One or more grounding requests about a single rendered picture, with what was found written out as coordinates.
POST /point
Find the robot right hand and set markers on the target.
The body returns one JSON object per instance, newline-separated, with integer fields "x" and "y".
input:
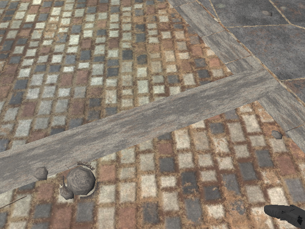
{"x": 292, "y": 214}

